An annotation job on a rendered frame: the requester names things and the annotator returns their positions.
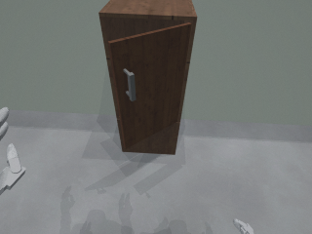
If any handle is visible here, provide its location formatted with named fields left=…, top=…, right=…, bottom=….
left=123, top=68, right=137, bottom=101

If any cupboard door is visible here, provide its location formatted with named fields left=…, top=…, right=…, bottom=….
left=107, top=22, right=192, bottom=149

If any robot left hand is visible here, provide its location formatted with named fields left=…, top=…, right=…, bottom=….
left=0, top=107, right=26, bottom=195

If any robot right hand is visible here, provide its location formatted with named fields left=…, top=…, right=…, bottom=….
left=233, top=218, right=254, bottom=234

